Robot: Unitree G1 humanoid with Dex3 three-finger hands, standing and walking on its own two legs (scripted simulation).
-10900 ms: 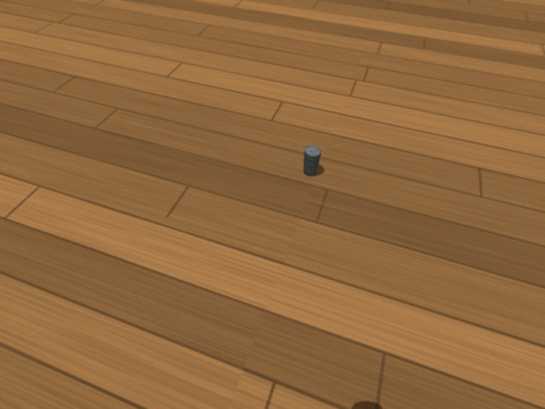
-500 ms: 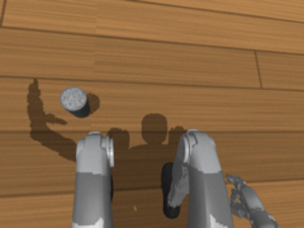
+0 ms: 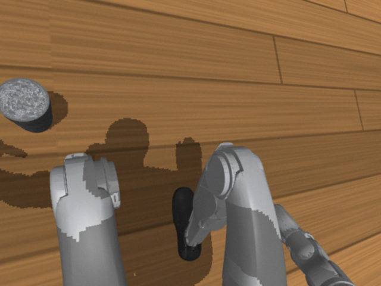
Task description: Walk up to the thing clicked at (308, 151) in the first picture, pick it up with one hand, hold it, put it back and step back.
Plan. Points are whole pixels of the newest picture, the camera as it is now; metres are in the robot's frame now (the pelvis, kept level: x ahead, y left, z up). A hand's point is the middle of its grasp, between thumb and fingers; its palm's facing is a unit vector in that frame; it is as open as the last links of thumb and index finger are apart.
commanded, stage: close in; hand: left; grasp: from the side
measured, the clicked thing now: (30, 110) +0.44 +0.27 -0.23
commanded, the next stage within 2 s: close in 0.78 s
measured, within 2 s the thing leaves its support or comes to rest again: leaves its support in 1.90 s
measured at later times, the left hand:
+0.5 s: hand (8, 121) +0.40 +0.29 -0.18, palm faces +0.25 -0.97 +0.02, open 17.7 cm
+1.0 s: hand (27, 118) +0.41 +0.27 -0.19, palm faces +0.31 -0.95 +0.01, open 17.0 cm
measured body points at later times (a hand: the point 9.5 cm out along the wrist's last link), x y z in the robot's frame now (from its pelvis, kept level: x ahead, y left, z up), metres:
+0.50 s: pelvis -0.01 +0.01 -0.02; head +0.21 +0.17 +0.33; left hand +0.38 +0.34 -0.17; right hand +0.16 -0.24 -0.06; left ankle +0.08 +0.12 -0.27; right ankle +0.13 -0.13 -0.27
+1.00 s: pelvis -0.02 +0.01 -0.03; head +0.21 +0.18 +0.32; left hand +0.39 +0.32 -0.19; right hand +0.14 -0.25 -0.05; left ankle +0.08 +0.12 -0.27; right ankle +0.13 -0.13 -0.27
